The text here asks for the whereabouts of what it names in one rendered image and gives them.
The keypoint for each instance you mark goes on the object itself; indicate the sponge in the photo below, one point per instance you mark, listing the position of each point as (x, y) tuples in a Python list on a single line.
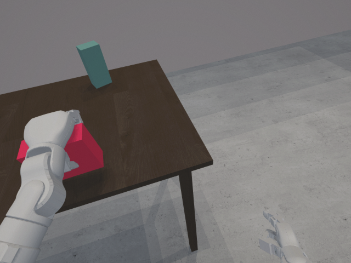
[(81, 148)]

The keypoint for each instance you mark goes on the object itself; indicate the robot left hand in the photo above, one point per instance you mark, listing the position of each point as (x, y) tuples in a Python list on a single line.
[(56, 128)]

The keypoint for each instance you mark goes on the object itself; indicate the robot right hand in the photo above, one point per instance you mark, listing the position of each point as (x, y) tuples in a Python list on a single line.
[(272, 241)]

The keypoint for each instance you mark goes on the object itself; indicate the left robot forearm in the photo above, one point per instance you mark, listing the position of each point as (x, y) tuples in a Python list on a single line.
[(40, 196)]

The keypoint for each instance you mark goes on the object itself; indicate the right robot forearm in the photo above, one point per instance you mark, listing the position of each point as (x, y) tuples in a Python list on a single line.
[(293, 254)]

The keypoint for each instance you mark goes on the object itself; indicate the table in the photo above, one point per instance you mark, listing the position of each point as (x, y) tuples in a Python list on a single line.
[(137, 120)]

